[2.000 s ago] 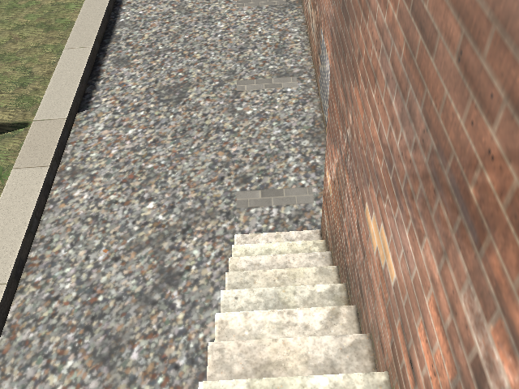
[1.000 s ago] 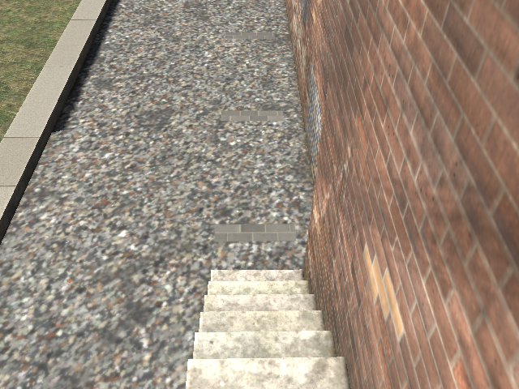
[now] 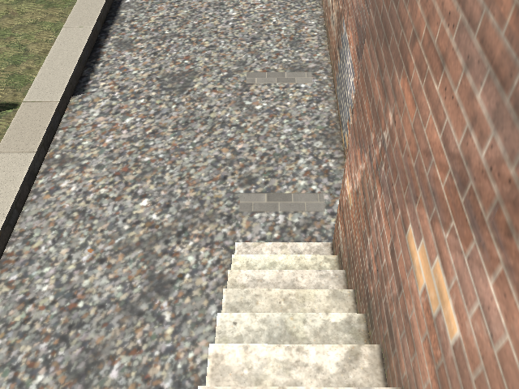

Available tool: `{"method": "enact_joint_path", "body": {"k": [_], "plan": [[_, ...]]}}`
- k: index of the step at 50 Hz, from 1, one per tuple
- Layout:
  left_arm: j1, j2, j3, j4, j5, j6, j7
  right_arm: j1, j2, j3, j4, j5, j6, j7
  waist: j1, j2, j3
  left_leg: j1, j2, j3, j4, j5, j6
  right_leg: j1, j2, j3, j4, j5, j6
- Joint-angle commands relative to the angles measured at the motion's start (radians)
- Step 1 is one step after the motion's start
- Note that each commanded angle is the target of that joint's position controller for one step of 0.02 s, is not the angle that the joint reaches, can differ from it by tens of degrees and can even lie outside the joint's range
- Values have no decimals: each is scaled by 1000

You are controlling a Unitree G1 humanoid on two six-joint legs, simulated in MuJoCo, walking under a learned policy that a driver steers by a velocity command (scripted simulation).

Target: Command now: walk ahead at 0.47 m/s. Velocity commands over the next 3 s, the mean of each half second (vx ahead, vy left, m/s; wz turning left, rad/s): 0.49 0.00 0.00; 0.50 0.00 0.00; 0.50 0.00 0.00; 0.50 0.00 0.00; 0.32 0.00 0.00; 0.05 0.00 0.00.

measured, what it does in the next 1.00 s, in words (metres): goes down: left foot 0.20 m lower, then right foot 0.20 m lower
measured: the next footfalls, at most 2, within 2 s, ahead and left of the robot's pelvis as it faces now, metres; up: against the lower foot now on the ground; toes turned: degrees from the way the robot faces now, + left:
left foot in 0.02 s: +0.09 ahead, +0.10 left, -0.20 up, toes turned +1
right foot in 0.54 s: +0.33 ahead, -0.15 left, -0.39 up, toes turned +0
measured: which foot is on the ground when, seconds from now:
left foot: up 0.00-0.00, down 0.02-0.54, up 0.56-1.00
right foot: down 0.00-0.02, up 0.04-0.52, down 0.54-1.00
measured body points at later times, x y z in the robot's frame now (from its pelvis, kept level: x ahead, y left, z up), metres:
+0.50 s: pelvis +0.22 -0.04 -0.18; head +0.19 -0.04 +0.27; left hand +0.38 +0.19 -0.29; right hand +0.12 -0.28 -0.33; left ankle +0.05 +0.09 -0.81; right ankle +0.37 -0.15 -0.89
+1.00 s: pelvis +0.43 -0.05 -0.39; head +0.43 -0.09 +0.06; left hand +0.31 +0.14 -0.52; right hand +0.62 -0.25 -0.51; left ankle +0.58 +0.09 -1.08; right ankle +0.29 -0.15 -1.00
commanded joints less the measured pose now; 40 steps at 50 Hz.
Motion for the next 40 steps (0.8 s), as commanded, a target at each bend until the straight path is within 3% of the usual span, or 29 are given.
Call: {"method": "enact_joint_path", "body": {"k": [1, 2, 3, 4, 5, 6, 8, 10, 11, 13, 14, 15, 16, 19, 20, 23, 25, 27, 28, 29, 30, 31, 32, 33, 34, 35, 38, 39, 40], "plan": [[-68, 174, 45, -58, 13, 4, -41, 455, -95, -39, 69, -12, -22, -27, -300, 29, -21, 556, 57, -25, -230, -159, 50, -387, 93, -36, 432, 271, -171], [-61, 92, 36, -86, 9, 9, -38, 419, -92, -18, 65, -7, -42, -8, -209, 105, 23, 533, 119, -114, -136, -7, -12, -513, 148, 41, 700, 129, -173], [24, 30, 22, -137, -40, -5, -37, 425, -169, -8, 89, -40, -62, 3, -69, 278, -25, 648, 253, -186, 235, 816, -69, -709, 113, 109, 762, 145, -145], [114, 96, 27, -99, -35, -1, -23, 509, -230, -45, 117, -11, -56, 3, -72, 226, -160, 742, 334, -341, 219, 621, -38, -782, 85, 162, 746, 273, -141], [101, 127, 34, -98, -15, -1, -17, 562, -296, -84, 143, 6, -65, -10, -123, 310, -215, 698, 432, -635, 36, -175, 135, -871, 82, 210, 739, 307, -112], [-70, 185, 44, -107, 1, 3, -6, 443, -152, -44, 104, -33, -86, -11, -146, 129, -26, 540, 392, -534, -2, -337, 150, -931, 53, 276, 522, 571, -75], [-194, 143, 31, -137, 3, 31, -20, 369, -40, 8, 117, -26, -116, -30, -75, 10, 137, 152, 358, -496, -25, -157, 120, -745, 54, 275, 183, 790, -4], [-230, 107, 21, -129, 18, 62, -25, 345, -90, 5, 114, -20, -120, -49, -51, 12, 143, -21, 325, -461, -100, -164, 162, -524, 66, 250, 53, 829, 38], [-159, 102, 24, -86, 15, 81, -25, 319, -132, -8, 119, -47, -119, -40, -19, 58, 106, -26, 281, -431, -54, -175, 199, -469, 96, 232, 99, 860, 27], [-263, 131, 30, -128, 2, 72, -38, 325, -80, 6, 127, -9, -127, -41, -44, 30, 163, 91, 183, -300, 8, -285, 143, -595, 89, 269, -142, 1084, -7], [-346, 112, 26, -141, 19, 62, -43, 360, -52, 14, 136, -4, -131, -58, -84, 76, 141, 147, 167, -292, 30, -385, 137, -612, 100, 231, -202, 1180, -23], [-431, 99, 11, -181, 17, 56, -57, 324, -37, 21, 127, 11, -141, -69, -88, 16, 175, 37, 141, -239, 16, -560, 121, -522, 95, 195, -391, 1344, -23], [-448, 38, -8, -175, 30, 59, -62, 296, -46, 18, 126, 15, -135, -72, -89, 3, 132, -50, 138, -237, 28, -670, 143, -374, 98, 154, -402, 1453, -26], [-490, 68, 1, -188, 15, 54, -67, 287, -52, 14, 127, 1, -135, -70, -126, 49, 134, -16, 130, -231, 118, -778, 195, -340, 87, 130, -457, 1512, -32], [-468, 65, -5, -193, 18, 49, -60, 305, -62, 9, 134, -4, -120, -69, -123, 28, 140, -68, 120, -183, 123, -795, 180, -262, 84, 83, -526, 1527, -43], [-271, 106, 7, -114, -38, 35, -68, 315, -52, -6, 179, -17, -83, -75, -110, 67, 157, -32, 99, -119, 258, -831, 136, -18, -6, 91, -704, 1518, -8], [9, 172, 41, -32, -43, 27, -49, 260, -50, -2, 184, -54, -52, -67, -3, 30, 59, 61, 63, -82, 579, -614, 137, 165, -15, 42, -727, 1434, -18], [336, 219, 66, 26, 16, 29, -46, 151, -111, -25, 190, -19, -46, -72, 177, -21, 11, -90, 11, -74, 1090, -321, 119, 478, -33, 28, -863, 1297, -54], [231, 242, 60, -15, 45, 12, -49, 205, -35, -22, 178, -6, -43, -75, 135, -288, 122, -164, -190, -22, 1456, -1098, 110, 385, -114, 95, -1035, 1448, -53], [186, 265, 32, 14, 38, -22, -76, 379, 55, -3, 119, -17, -50, -75, -94, -427, 108, -529, -183, -133, 1493, -1241, 102, 594, -193, 235, -586, 1997, -36], [223, 189, 13, 16, -25, -43, -96, 359, 5, 1, 140, -39, -33, -86, -62, -283, 37, -607, -139, -151, 1333, -1152, 99, 612, -239, 322, -622, 1817, -38], [165, 162, -2, 13, -50, -50, -102, 371, -11, -2, 173, -59, 0, -87, -105, -183, 42, -575, -111, -158, 1337, -1019, 96, 467, -263, 407, -675, 1471, -91], [133, 144, -12, 8, -68, -41, -89, 320, -36, -4, 164, -76, 14, -74, -102, -136, 40, -548, -96, -131, 1329, -1010, 89, 362, -254, 466, -718, 1245, -80], [144, 139, -30, 22, -78, -55, -56, 190, 16, 16, 88, -89, 8, -52, -107, -238, 34, -611, -65, -236, 1086, -716, 63, 251, -278, 537, -690, 1117, -139], [145, 117, -44, 38, -48, -49, -39, 95, -31, 6, 80, -62, 12, -52, -81, -232, 69, -603, -53, -227, 1055, -703, 40, 165, -279, 568, -702, 1066, -140], [73, 35, -74, 23, -48, -42, -16, 46, -10, 22, 69, -29, 26, -51, -130, -117, 124, -497, -32, -212, 846, -485, -24, -67, -195, 413, -676, 1056, -131], [109, 107, -77, 19, -45, -40, 2, 54, 38, 42, 87, -30, 61, -62, -133, -229, 30, -312, -57, -98, 879, -431, -27, -114, -194, 362, -678, 1343, -124], [110, 54, -78, 34, -59, -45, 2, 21, -26, 24, 64, -28, 50, -56, -141, -152, 42, -380, -19, -198, 715, -178, -8, -90, -104, 295, -565, 1011, -98], [122, 45, -84, 30, -65, -47, 11, -45, -28, 25, 41, -28, 39, -51, -109, -157, 70, -417, -37, -193, 637, -90, 2, -71, -88, 301, -561, 886, -99]]}}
